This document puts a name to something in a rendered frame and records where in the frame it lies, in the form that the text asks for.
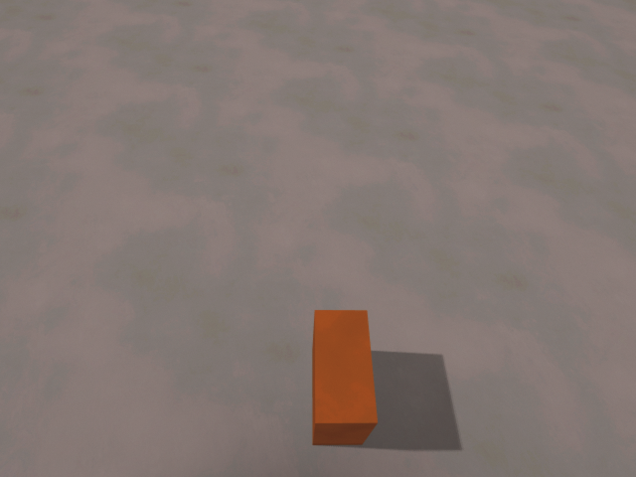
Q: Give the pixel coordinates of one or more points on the carton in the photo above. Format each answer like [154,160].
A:
[344,408]

